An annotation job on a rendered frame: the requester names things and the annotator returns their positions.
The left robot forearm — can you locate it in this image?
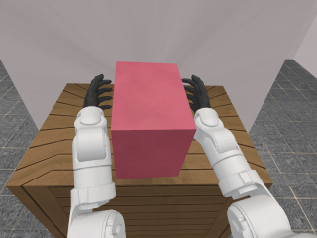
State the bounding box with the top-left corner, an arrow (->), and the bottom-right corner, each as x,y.
67,106 -> 116,238

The robot right upper arm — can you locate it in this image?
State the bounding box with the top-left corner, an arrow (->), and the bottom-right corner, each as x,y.
227,193 -> 317,238

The pedestal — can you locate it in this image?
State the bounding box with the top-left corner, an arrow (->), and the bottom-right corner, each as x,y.
6,83 -> 273,238

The robot left upper arm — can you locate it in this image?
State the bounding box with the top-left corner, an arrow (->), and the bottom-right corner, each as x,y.
68,209 -> 126,238

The right robot hand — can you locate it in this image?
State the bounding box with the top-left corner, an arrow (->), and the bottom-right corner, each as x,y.
182,75 -> 211,115

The left robot hand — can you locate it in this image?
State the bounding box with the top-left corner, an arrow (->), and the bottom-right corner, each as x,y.
83,74 -> 113,110

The carton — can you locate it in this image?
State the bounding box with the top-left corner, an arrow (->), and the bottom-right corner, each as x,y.
111,61 -> 197,179

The right robot forearm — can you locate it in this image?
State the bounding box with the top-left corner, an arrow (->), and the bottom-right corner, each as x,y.
194,107 -> 291,228

